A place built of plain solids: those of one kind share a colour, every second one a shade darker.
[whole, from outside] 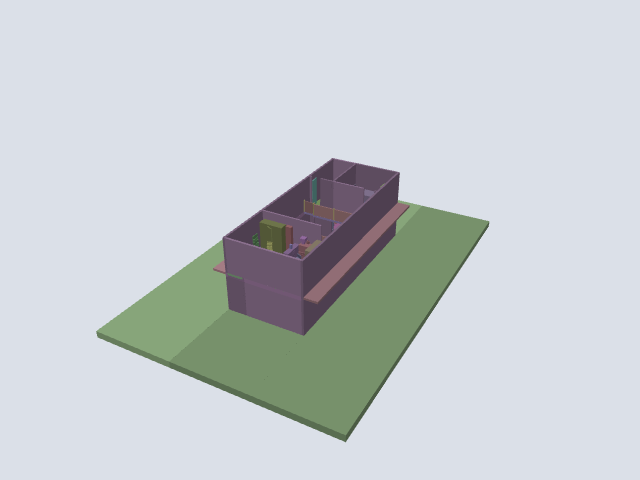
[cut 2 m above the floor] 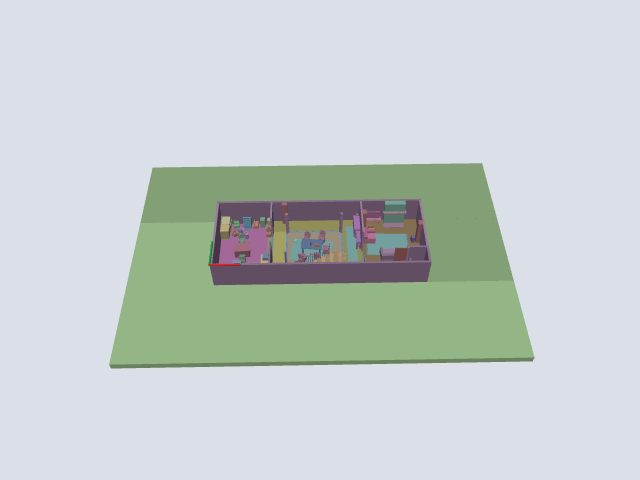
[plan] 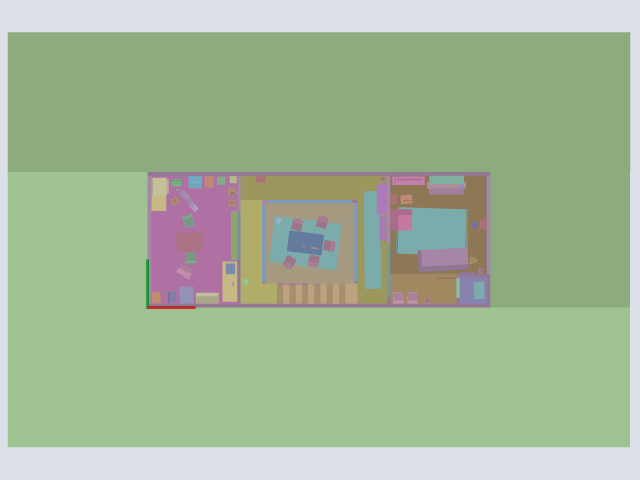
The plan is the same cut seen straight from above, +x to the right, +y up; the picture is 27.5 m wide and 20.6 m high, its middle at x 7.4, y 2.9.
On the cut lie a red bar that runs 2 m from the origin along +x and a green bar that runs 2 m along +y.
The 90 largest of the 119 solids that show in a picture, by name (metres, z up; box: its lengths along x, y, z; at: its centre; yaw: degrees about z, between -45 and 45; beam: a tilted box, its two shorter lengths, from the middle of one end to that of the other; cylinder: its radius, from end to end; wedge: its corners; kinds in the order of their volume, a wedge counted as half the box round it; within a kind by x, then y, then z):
{
 "under_1": {"box": [6.0, 5.82, 0.5], "at": [-3.0, 2.91, -0.44]},
 "under_2": {"box": [26.71, 6.0, 0.5], "at": [7.36, -3.0, -0.44]},
 "under_3": {"box": [26.71, 6.0, 0.5], "at": [7.36, 8.82, -0.44]},
 "under_4": {"box": [6.0, 5.82, 0.5], "at": [17.71, 2.91, -0.44]},
 "wall_1": {"box": [0.16, 1.9, 2.59], "at": [0.08, 1.11, 4.04]},
 "wall_2": {"box": [0.16, 5.5, 2.75], "at": [0.08, 2.91, 1.07]},
 "wall_3": {"box": [0.16, 3.47, 2.59], "at": [0.08, 3.92, 4.04]},
 "wall_4": {"box": [3.99, 0.13, 2.59], "at": [2.0, 2.12, 4.04]},
 "wall_5": {"box": [0.13, 1.88, 2.75], "at": [3.92, 1.1, 1.07]},
 "wall_6": {"box": [0.13, 1.0, 2.59], "at": [3.92, 1.56, 4.04]},
 "wall_7": {"box": [0.13, 2.48, 2.59], "at": [3.92, 3.43, 4.04]},
 "wall_8": {"box": [0.13, 1.53, 2.75], "at": [3.92, 4.89, 1.07]},
 "wall_9": {"box": [14.71, 0.16, 5.64], "at": [7.36, 0.08, 2.52]},
 "wall_10": {"box": [14.71, 0.16, 5.64], "at": [7.36, 5.74, 2.52]},
 "wall_11": {"box": [0.13, 4.51, 2.59], "at": [10.36, 2.42, 4.04]},
 "wall_12": {"box": [0.13, 2.93, 2.75], "at": [10.36, 4.2, 1.07]},
 "wall_13": {"box": [1.45, 0.13, 2.75], "at": [13.98, 1.39, 1.07]},
 "wall_14": {"box": [0.16, 1.16, 2.75], "at": [14.63, 0.74, 1.07]},
 "wall_15": {"box": [0.16, 5.5, 2.59], "at": [14.63, 2.91, 4.04]},
 "wall_16": {"box": [0.16, 4.21, 2.75], "at": [14.63, 3.56, 1.07]},
 "under_foot_1": {"box": [14.71, 5.82, 0.5], "at": [7.36, 2.91, -0.58]},
 "stair_1": {"box": [3.45, 0.87, 0.5], "at": [7.29, 0.59, -0.05]},
 "stair_2": {"box": [3.19, 0.87, 0.69], "at": [7.42, 0.59, 0.05]},
 "stair_3": {"box": [2.92, 0.87, 0.89], "at": [7.55, 0.59, 0.14]},
 "stair_4": {"box": [2.65, 0.87, 1.09], "at": [7.68, 0.59, 0.24]},
 "stair_5": {"box": [2.39, 0.87, 1.28], "at": [7.82, 0.59, 0.34]},
 "stair_6": {"box": [2.12, 0.87, 1.48], "at": [7.95, 0.59, 0.44]},
 "stair_7": {"box": [1.86, 0.87, 1.67], "at": [8.08, 0.59, 0.54]},
 "stair_8": {"box": [1.59, 0.87, 1.87], "at": [8.21, 0.59, 0.64]},
 "stair_9": {"box": [1.33, 0.87, 2.07], "at": [8.35, 0.59, 0.73]},
 "stair_10": {"box": [1.06, 0.87, 2.26], "at": [8.48, 0.59, 0.83]},
 "stair_11": {"box": [0.8, 0.87, 2.46], "at": [8.61, 0.59, 0.93]},
 "stair_12": {"box": [0.53, 0.87, 2.66], "at": [8.75, 0.59, 1.03]},
 "floor_front_1": {"box": [2.84, 1.29, 0.75], "at": [11.84, 0.81, -0.38]},
 "floor_front_2": {"box": [4.13, 4.21, 0.75], "at": [12.48, 3.56, -0.38]},
 "floor_middle_1": {"box": [0.93, 3.59, 0.75], "at": [4.46, 2.83, -0.38]},
 "floor_middle_2": {"box": [1.57, 0.87, 0.75], "at": [4.78, 0.59, -0.38]},
 "floor_middle_3": {"box": [6.3, 1.04, 0.75], "at": [7.14, 5.14, -0.38]},
 "floor_middle_4": {"box": [1.28, 4.46, 0.75], "at": [9.65, 2.39, -0.38]},
 "floor_kitchen_1": {"box": [3.7, 5.5, 0.5], "at": [2.01, 2.91, -0.5]},
 "floor_dining_1": {"box": [3.83, 3.46, 0.75], "at": [6.97, 2.76, -0.38]},
 "upper_floor_next_1": {"box": [14.71, 1.0, 0.16], "at": [7.36, -0.5, 2.67]},
 "upper_floor_next_2": {"box": [14.71, 1.0, 0.16], "at": [7.36, 6.32, 2.67]},
 "wardrobe_1": {"box": [0.6, 1.75, 2.0], "at": [10.73, 1.15, 3.75]},
 "wardrobe_2": {"box": [0.06, 0.55, 1.76], "at": [11.13, 1.12, 3.74], "yaw": -25.4},
 "fixture_breast_bedroom_1": {"box": [1.5, 0.37, 2.64], "at": [12.83, 5.48, 4.02]},
 "fixture_breast_front_1": {"box": [1.5, 0.37, 2.5], "at": [12.83, 5.47, 1.2]},
 "rug_1": {"box": [2.9, 2.0, 0.08], "at": [6.78, 2.77, -0.03], "yaw": -7.0},
 "rug_2": {"box": [0.7, 4.2, 0.08], "at": [9.65, 2.9, -0.03], "yaw": 0.6},
 "rug_3": {"box": [2.9, 2.0, 0.08], "at": [12.21, 3.26, -0.03], "yaw": -1.8},
 "floor_lobby_1": {"box": [1.16, 1.16, 0.75], "at": [13.97, 0.74, -0.38]},
 "floor_gap_dining_1": {"box": [0.13, 3.29, 0.75], "at": [4.99, 2.75, -0.38]},
 "floor_gap_dining_2": {"box": [3.66, 0.13, 0.75], "at": [6.97, 4.55, -0.38]},
 "floor_gap_dining_3": {"box": [0.13, 3.29, 0.75], "at": [8.95, 2.75, -0.38]},
 "billy_1": {"box": [0.42, 0.28, 2.02], "at": [4.85, 5.51, 1.01]},
 "billy_2": {"box": [0.28, 0.42, 2.02], "at": [10.57, 2.34, 3.76]},
 "billy_3": {"box": [0.28, 0.42, 2.02], "at": [10.57, 4.64, 1.01]},
 "billy_4": {"box": [0.28, 0.42, 2.02], "at": [14.4, 3.57, 1.01]},
 "child_bed_1": {"box": [1.06, 2.06, 0.4], "at": [0.66, 3.2, 3.13]},
 "sofa_1": {"box": [2.16, 0.93, 0.34], "at": [12.68, 2.05, 0.28], "yaw": 3.2},
 "sofa_2": {"box": [2.16, 0.23, 0.39], "at": [12.7, 1.69, 0.65], "yaw": 3.2},
 "fridge_flat_1": {"box": [0.6, 0.73, 1.66], "at": [1.68, 0.54, 0.58]},
 "tall_cupboard_1": {"box": [0.92, 0.3, 0.99], "at": [2.56, 0.34, 1.13]},
 "tall_cupboard_2": {"box": [0.96, 0.47, 0.89], "at": [2.56, 0.41, 0.19]},
 "chest_drawers_1": {"box": [0.5, 1.28, 1.04], "at": [10.68, 3.9, 3.27]},
 "upper_floor_landing_1": {"box": [1.06, 3.46, 0.16], "at": [4.52, 2.76, 2.67]},
 "kitchen_table_1": {"box": [1.06, 0.71, 0.72], "at": [1.81, 2.81, 0.11], "yaw": 3.1},
 "range_cooker_1": {"box": [0.65, 0.76, 0.94], "at": [0.49, 5.19, 0.22]},
 "cube_shelf_1": {"box": [1.46, 0.39, 0.76], "at": [11.17, 2.85, 3.13]},
 "sideboard_1": {"box": [0.45, 1.35, 0.71], "at": [10.05, 4.66, 0.51]},
 "armchair_club_1": {"box": [0.33, 0.92, 0.38], "at": [10.6, 3.77, 0.61]},
 "armchair_club_2": {"box": [0.9, 0.92, 0.35], "at": [10.9, 3.77, 0.24]},
 "counter_run_1": {"box": [0.61, 0.67, 0.78], "at": [0.47, 4.47, 0.24]},
 "stair_guard_1": {"box": [0.08, 0.87, 0.91], "at": [4.88, 0.59, 3.2]},
 "stair_guard_2": {"box": [0.08, 3.46, 0.91], "at": [5.01, 2.76, 3.2]},
 "floor_gap_front_middle_1": {"box": [0.13, 2.29, 0.75], "at": [10.36, 1.58, -0.38]},
 "wall_band_1": {"box": [0.16, 4.21, 0.31], "at": [14.63, 3.56, 2.59]},
 "floor_gap_middle_kitchen_1": {"box": [0.13, 2.09, 0.75], "at": [3.92, 3.08, -0.38]},
 "recycling_tote_1": {"box": [0.37, 0.5, 0.29], "at": [0.37, 0.42, -0.11]},
 "recycling_tote_2": {"box": [0.37, 0.5, 0.29], "at": [2.65, 5.4, -0.11]},
 "recycling_tote_3": {"box": [0.5, 0.37, 0.29], "at": [11.11, 4.64, 0.14], "yaw": 4.9},
 "middle_kitchen_tread_1": {"box": [0.28, 2.09, 0.18], "at": [3.72, 3.08, -0.21]},
 "bar_stool_1": {"box": [0.35, 0.35, 0.74], "at": [3.17, 5.45, 0.12]},
 "leaf_lobby_door_1": {"box": [0.84, 0.05, 2.17], "at": [12.84, 1.26, 1.09]},
 "floor_gap_lobby_door_1": {"box": [0.13, 0.84, 0.75], "at": [13.32, 0.84, -0.38]},
 "leaf_bath_door_1": {"box": [0.75, 0.05, 2.17], "at": [3.49, 0.28, 3.84], "yaw": 4.0},
 "fixture_breast_front_shelf_1": {"box": [1.68, 0.29, 0.14], "at": [12.83, 5.25, 1.2]},
 "fixture_hearth_front_1": {"box": [1.5, 0.45, 0.1], "at": [12.83, 5.06, 0.0]},
 "kitchen_bin_1": {"box": [0.31, 0.31, 0.65], "at": [3.68, 5.49, 0.07]},
 "tv_stand_1": {"box": [1.08, 0.09, 0.63], "at": [11.26, 5.49, 0.74]}
}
